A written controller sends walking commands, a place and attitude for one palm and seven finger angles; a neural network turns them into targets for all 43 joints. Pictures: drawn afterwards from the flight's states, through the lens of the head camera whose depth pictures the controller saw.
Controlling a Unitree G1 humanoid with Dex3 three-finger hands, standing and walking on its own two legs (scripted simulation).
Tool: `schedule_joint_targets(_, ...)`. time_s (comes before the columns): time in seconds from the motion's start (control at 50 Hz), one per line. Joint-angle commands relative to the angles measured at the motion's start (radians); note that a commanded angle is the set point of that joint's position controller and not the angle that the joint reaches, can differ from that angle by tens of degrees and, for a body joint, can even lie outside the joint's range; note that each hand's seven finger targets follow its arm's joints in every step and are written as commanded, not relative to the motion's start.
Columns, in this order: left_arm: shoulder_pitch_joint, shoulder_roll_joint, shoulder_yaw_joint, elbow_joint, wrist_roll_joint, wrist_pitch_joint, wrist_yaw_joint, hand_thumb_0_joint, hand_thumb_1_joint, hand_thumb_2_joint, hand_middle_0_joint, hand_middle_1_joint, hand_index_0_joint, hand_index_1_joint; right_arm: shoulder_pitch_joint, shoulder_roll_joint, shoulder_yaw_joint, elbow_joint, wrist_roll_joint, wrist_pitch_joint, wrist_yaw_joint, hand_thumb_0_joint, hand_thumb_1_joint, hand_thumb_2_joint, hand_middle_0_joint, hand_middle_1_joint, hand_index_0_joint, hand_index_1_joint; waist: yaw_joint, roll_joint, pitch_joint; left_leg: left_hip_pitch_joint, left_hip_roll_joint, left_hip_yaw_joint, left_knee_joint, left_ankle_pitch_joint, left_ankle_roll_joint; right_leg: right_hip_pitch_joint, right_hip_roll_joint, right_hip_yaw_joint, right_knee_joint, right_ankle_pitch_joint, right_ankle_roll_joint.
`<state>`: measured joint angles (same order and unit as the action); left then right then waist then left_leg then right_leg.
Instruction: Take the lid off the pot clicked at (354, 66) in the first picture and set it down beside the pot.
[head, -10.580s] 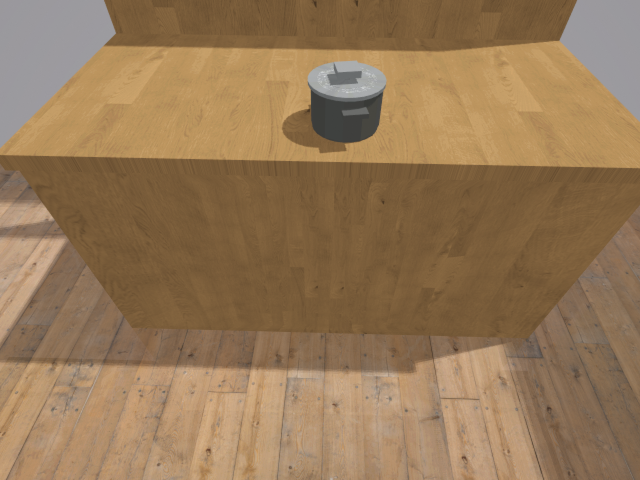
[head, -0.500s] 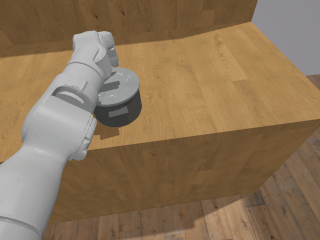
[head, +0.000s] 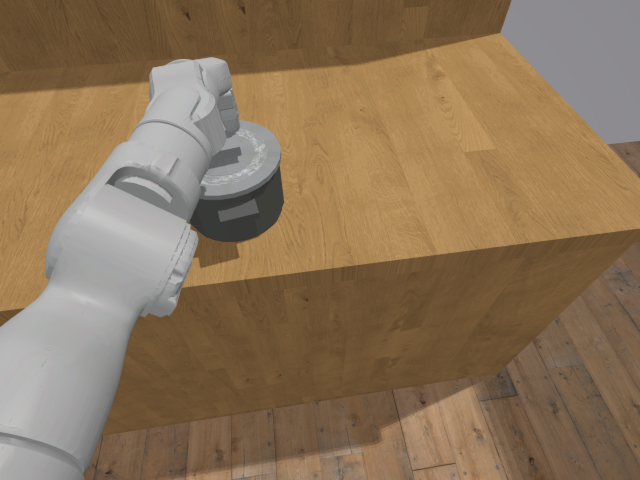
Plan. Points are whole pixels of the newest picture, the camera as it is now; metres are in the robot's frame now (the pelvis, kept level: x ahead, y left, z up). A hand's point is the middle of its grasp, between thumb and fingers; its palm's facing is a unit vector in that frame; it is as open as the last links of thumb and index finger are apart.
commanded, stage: lower the open fingers around the knob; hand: left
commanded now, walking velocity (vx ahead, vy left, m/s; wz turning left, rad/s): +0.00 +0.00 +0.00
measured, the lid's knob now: (220, 143) +0.54 +0.08 +0.13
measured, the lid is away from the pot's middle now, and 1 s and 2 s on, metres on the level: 0.00 0.00 0.00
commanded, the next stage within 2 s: raise the hand to come down again in 0.32 s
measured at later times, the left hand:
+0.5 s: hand (211, 130) +0.50 +0.08 +0.18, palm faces -0.35 -0.06 -0.94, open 9.6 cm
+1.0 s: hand (214, 125) +0.52 +0.08 +0.18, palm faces -0.33 -0.09 -0.94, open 10.3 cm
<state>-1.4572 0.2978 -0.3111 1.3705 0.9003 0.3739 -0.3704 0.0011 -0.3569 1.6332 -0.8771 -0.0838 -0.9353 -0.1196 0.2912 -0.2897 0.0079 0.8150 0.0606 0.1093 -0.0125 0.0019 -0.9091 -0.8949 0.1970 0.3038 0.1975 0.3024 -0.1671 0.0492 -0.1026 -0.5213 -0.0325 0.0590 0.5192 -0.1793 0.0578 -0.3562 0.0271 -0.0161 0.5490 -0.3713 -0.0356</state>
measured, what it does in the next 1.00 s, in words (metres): stands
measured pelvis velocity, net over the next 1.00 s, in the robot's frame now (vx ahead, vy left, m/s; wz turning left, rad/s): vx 0.01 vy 0.00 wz -0.02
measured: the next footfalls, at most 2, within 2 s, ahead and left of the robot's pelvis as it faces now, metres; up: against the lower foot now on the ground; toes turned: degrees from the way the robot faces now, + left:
none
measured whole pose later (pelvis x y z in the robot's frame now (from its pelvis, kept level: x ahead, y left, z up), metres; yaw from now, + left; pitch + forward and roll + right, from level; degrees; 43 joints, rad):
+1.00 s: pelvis +0.01 +0.00 +0.00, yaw -1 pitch +12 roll +0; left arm -1.40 0.34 -0.28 1.32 0.91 0.32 -0.30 0.00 -0.19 1.18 -0.65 -0.44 -0.65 -0.44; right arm 0.34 -0.28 0.01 0.81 0.06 0.07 -0.02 0.00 -0.91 -0.89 0.20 0.30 0.20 0.30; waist -0.18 0.06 -0.11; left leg -0.54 -0.02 0.07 0.52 -0.19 0.05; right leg -0.37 0.04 0.00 0.54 -0.37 -0.04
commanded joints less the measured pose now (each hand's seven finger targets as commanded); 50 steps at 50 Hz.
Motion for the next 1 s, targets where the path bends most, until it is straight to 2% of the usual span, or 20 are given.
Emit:
schedule_joint_targets(0.0,-0.423,0.165,0.008,-0.058,0.025,0.010,0.021,0.000,-0.373,1.639,-0.865,-0.081,-0.865,-0.081,0.095,-0.170,-0.048,-0.062,-0.008,-0.022,-0.015,0.000,-0.900,-0.900,0.200,0.300,0.200,0.300,-0.027,-0.135,-0.287,0.367,-0.028,-0.066,0.024,0.218,0.044,-0.139,0.037,0.016,-0.078,0.435,0.012)
schedule_joint_targets(0.1,-0.469,0.137,-0.008,-0.052,0.035,0.016,0.031,0.000,-0.373,1.639,-0.865,-0.081,-0.865,-0.081,0.127,-0.175,-0.053,-0.048,-0.010,-0.028,-0.014,0.000,-0.900,-0.900,0.200,0.300,0.200,0.300,-0.041,-0.111,-0.282,0.381,-0.017,-0.081,0.018,0.165,0.042,-0.198,0.043,0.007,-0.078,0.339,0.009)
schedule_joint_targets(0.16,-0.493,0.179,0.010,-0.018,0.047,0.026,0.033,0.000,-0.373,1.639,-0.865,-0.081,-0.865,-0.081,0.139,-0.180,-0.048,-0.041,-0.011,-0.033,-0.017,0.000,-0.900,-0.900,0.200,0.300,0.200,0.300,-0.051,-0.126,-0.275,0.344,-0.019,-0.079,0.014,0.114,0.044,-0.201,0.044,0.009,-0.078,0.307,0.014)
schedule_joint_targets(0.18,-0.509,0.145,-0.010,-0.027,0.045,0.026,0.034,0.000,-0.373,1.639,-0.865,-0.081,-0.865,-0.081,0.142,-0.178,-0.048,-0.042,-0.011,-0.037,-0.015,0.000,-0.900,-0.900,0.200,0.300,0.200,0.300,-0.053,-0.101,-0.278,0.350,-0.019,-0.085,0.014,0.104,0.042,-0.220,0.046,0.008,-0.076,0.288,0.012)
schedule_joint_targets(0.3,-0.530,0.145,0.002,-0.017,0.038,0.022,0.040,0.000,-0.373,1.639,-0.865,-0.081,-0.865,-0.081,0.171,-0.182,-0.054,-0.029,-0.017,-0.050,-0.015,0.000,-0.900,-0.900,0.200,0.300,0.200,0.300,-0.060,-0.100,-0.286,0.354,-0.011,-0.093,0.023,0.100,0.043,-0.238,0.047,0.002,-0.069,0.267,0.009)
schedule_joint_targets(0.38,-0.551,0.106,-0.024,-0.014,0.048,0.024,0.042,0.000,-0.373,1.639,-0.865,-0.081,-0.865,-0.081,0.169,-0.178,-0.051,-0.028,-0.014,-0.058,-0.010,0.000,-0.900,-0.900,0.200,0.300,0.200,0.300,-0.068,-0.071,-0.295,0.367,-0.010,-0.104,0.032,0.093,0.040,-0.281,0.050,0.002,-0.061,0.243,0.009)
schedule_joint_targets(0.4,-0.546,0.095,-0.019,-0.022,0.035,0.020,0.043,0.000,-0.373,1.639,-0.865,-0.081,-0.865,-0.081,0.176,-0.179,-0.055,-0.028,-0.019,-0.061,-0.011,0.000,-0.900,-0.900,0.200,0.300,0.200,0.300,-0.066,-0.080,-0.298,0.375,-0.008,-0.108,0.034,0.105,0.042,-0.278,0.049,-0.003,-0.061,0.247,0.007)
schedule_joint_targets(0.42,-0.515,0.136,0.009,-0.090,0.058,-0.055,0.072,0.000,-0.362,1.611,-0.849,-0.107,-0.849,-0.107,0.188,-0.171,-0.054,-0.050,-0.018,-0.068,-0.014,0.000,-0.900,-0.900,0.200,0.300,0.200,0.300,-0.089,-0.113,-0.262,0.345,0.015,-0.111,0.049,0.112,0.044,-0.302,0.052,0.005,-0.063,0.231,0.014)
schedule_joint_targets(0.44,-0.478,0.138,0.008,-0.067,0.068,-0.078,0.088,0.000,-0.351,1.583,-0.834,-0.133,-0.834,-0.133,0.180,-0.171,-0.050,-0.049,-0.021,-0.068,-0.020,0.000,-0.900,-0.900,0.200,0.300,0.200,0.300,-0.076,-0.109,-0.268,0.325,0.009,-0.104,0.049,0.090,0.042,-0.292,0.050,0.012,-0.060,0.212,0.014)
schedule_joint_targets(0.48,-0.505,0.111,-0.007,-0.091,0.062,-0.088,0.114,0.000,-0.329,1.528,-0.803,-0.183,-0.803,-0.183,0.183,-0.162,-0.052,-0.046,-0.015,-0.069,-0.020,0.000,-0.900,-0.900,0.200,0.300,0.200,0.300,-0.080,-0.082,-0.275,0.343,0.017,-0.103,0.039,0.077,0.039,-0.306,0.050,0.007,-0.059,0.192,0.013)
schedule_joint_targets(0.52,-0.559,0.154,0.015,-0.150,0.053,-0.095,0.145,0.000,-0.309,1.476,-0.774,-0.231,-0.774,-0.231,0.182,-0.158,-0.055,-0.053,-0.015,-0.074,-0.015,0.000,-0.900,-0.900,0.200,0.300,0.200,0.300,-0.062,-0.033,-0.359,0.403,0.015,-0.104,0.040,0.125,0.036,-0.274,0.053,0.009,-0.052,0.220,0.007)
schedule_joint_targets(0.56,-0.615,0.228,0.053,-0.150,0.063,-0.073,0.179,0.000,-0.290,1.427,-0.748,-0.273,-0.748,-0.273,0.181,-0.155,-0.053,-0.048,-0.010,-0.072,-0.016,0.000,-0.900,-0.900,0.200,0.300,0.200,0.300,-0.060,-0.035,-0.401,0.394,0.015,-0.094,0.035,0.133,0.035,-0.228,0.052,0.018,-0.055,0.244,0.009)
schedule_joint_targets(0.58,-0.646,0.192,0.028,-0.167,0.059,-0.064,0.192,0.000,-0.282,1.404,-0.736,-0.292,-0.736,-0.292,0.173,-0.146,-0.051,-0.052,-0.007,-0.077,-0.013,0.000,-0.900,-0.900,0.200,0.300,0.200,0.300,-0.063,-0.014,-0.411,0.408,0.011,-0.093,0.034,0.134,0.035,-0.226,0.054,0.021,-0.061,0.251,0.010)
schedule_joint_targets(0.64,-0.688,0.222,0.044,-0.213,0.059,-0.060,0.213,0.000,-0.257,1.340,-0.703,-0.343,-0.703,-0.343,0.165,-0.144,-0.055,-0.052,-0.006,-0.091,-0.010,0.000,-0.900,-0.900,0.200,0.300,0.200,0.300,-0.057,-0.018,-0.475,0.459,0.013,-0.101,0.038,0.203,0.034,-0.194,0.057,0.020,-0.062,0.306,0.009)
schedule_joint_targets(0.74,-0.566,0.222,0.046,-0.110,0.053,-0.016,0.187,0.000,-0.222,1.244,-0.660,-0.406,-0.660,-0.406,0.144,-0.148,-0.047,-0.046,-0.004,-0.084,-0.013,0.000,-0.900,-0.900,0.200,0.300,0.200,0.300,-0.051,-0.092,-0.386,0.378,-0.004,-0.071,0.034,0.217,0.040,-0.139,0.051,0.026,-0.078,0.402,0.019)
schedule_joint_targets(0.8,-0.554,0.214,0.034,-0.150,0.043,-0.026,0.152,0.000,-0.202,1.188,-0.636,-0.437,-0.636,-0.437,0.132,-0.149,-0.049,-0.056,-0.004,-0.079,-0.013,0.000,-0.900,-0.900,0.200,0.300,0.200,0.300,-0.040,-0.081,-0.417,0.393,-0.008,-0.070,0.038,0.266,0.040,-0.094,0.042,0.029,-0.074,0.471,0.016)
schedule_joint_targets(0.84,-0.527,0.228,0.037,-0.144,0.049,-0.028,0.128,0.000,-0.188,1.150,-0.620,-0.460,-0.620,-0.460,0.119,-0.151,-0.044,-0.061,-0.002,-0.069,-0.015,0.000,-0.900,-0.900,0.200,0.300,0.200,0.300,-0.039,-0.085,-0.377,0.375,-0.014,-0.059,0.037,0.265,0.043,-0.097,0.043,0.032,-0.077,0.498,0.020)
schedule_joint_targets(0.88,-0.535,0.220,0.028,-0.174,0.046,-0.038,0.114,0.000,-0.173,1.110,-0.602,-0.486,-0.602,-0.486,0.113,-0.148,-0.045,-0.066,-0.002,-0.064,-0.019,0.000,-0.900,-0.900,0.200,0.300,0.200,0.300,-0.043,-0.083,-0.380,0.384,-0.016,-0.057,0.036,0.266,0.045,-0.092,0.040,0.035,-0.083,0.507,0.021)
schedule_joint_targets(0.94,-0.558,0.247,0.041,-0.310,0.040,-0.080,0.096,0.000,-0.164,1.087,-0.590,-0.505,-0.590,-0.505,0.097,-0.138,-0.051,-0.092,-0.004,-0.069,-0.020,0.000,-0.900,-0.900,0.200,0.300,0.200,0.300,-0.018,-0.050,-0.482,0.455,-0.018,-0.054,0.051,0.389,0.048,-0.031,0.034,0.044,-0.069,0.614,0.019)
schedule_joint_targets(0.98,-0.520,0.210,0.018,-0.310,0.045,-0.078,0.092,0.000,-0.163,1.083,-0.587,-0.511,-0.587,-0.511,0.087,-0.130,-0.052,-0.095,-0.002,-0.064,-0.015,0.000,-0.900,-0.900,0.200,0.300,0.200,0.300,-0.013,-0.045,-0.462,0.480,-0.014,-0.055,0.055,0.440,0.048,-0.053,0.036,0.040,-0.072,0.612,0.019)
